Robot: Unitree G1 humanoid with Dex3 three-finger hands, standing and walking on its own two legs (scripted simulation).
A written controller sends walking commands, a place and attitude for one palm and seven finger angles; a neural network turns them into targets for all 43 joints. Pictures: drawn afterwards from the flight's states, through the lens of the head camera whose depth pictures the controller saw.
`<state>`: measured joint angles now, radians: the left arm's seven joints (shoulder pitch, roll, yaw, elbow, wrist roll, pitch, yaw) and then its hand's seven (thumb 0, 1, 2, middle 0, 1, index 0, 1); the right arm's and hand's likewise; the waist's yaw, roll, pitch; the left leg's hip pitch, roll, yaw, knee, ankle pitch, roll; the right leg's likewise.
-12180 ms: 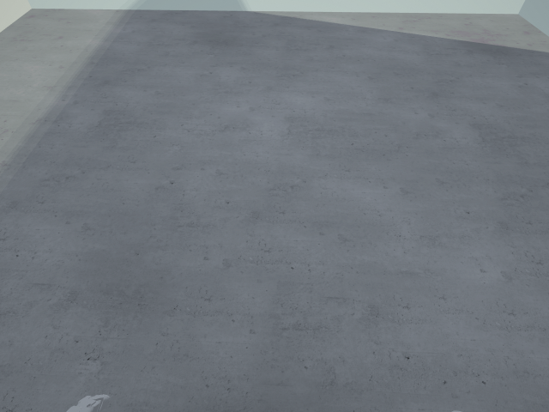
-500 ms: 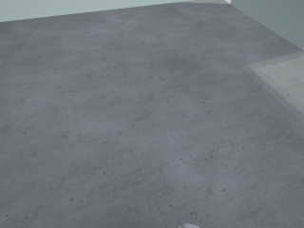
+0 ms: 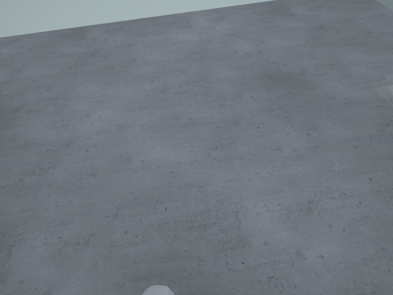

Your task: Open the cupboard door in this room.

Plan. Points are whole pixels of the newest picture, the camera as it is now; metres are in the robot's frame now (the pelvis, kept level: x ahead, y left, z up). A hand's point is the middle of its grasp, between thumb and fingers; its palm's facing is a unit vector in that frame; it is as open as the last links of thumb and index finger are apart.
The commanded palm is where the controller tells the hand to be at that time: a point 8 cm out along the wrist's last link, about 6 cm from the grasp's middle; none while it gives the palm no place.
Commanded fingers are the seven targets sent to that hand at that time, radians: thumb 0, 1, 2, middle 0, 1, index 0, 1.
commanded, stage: turn or walk to find it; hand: left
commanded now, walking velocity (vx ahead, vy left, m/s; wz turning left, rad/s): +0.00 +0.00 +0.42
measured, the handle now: out of the picture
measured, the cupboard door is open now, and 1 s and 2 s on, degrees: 0 0 0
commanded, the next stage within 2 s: none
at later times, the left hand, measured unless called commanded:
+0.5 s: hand out of the picture +0.00 +0.27 -0.17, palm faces +0.25 -0.94 -0.24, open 7.4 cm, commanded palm none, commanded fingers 0.00 0.90 0.90 -0.20 -0.30 -0.20 -0.30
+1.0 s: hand out of the picture -0.08 +0.19 -0.15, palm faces +0.44 -0.86 -0.27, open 7.4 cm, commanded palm none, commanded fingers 0.00 0.90 0.90 -0.20 -0.30 -0.20 -0.30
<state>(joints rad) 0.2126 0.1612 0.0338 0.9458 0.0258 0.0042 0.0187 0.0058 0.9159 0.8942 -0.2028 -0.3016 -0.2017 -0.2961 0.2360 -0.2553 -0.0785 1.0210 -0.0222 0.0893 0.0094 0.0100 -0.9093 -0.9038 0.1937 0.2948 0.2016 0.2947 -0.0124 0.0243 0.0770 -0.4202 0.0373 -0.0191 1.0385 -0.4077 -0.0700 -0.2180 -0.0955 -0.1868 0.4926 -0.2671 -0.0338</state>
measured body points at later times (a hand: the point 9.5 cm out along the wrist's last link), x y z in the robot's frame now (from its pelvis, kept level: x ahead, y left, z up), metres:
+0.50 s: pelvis -0.03 +0.05 +0.00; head +0.00 +0.07 +0.45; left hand -0.02 +0.32 -0.15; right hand +0.11 -0.18 -0.14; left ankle -0.05 +0.15 -0.74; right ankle -0.01 -0.10 -0.68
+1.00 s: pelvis -0.05 -0.01 +0.00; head +0.00 -0.02 +0.45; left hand -0.10 +0.23 -0.13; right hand +0.09 -0.24 -0.17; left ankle -0.15 +0.13 -0.67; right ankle +0.00 -0.09 -0.74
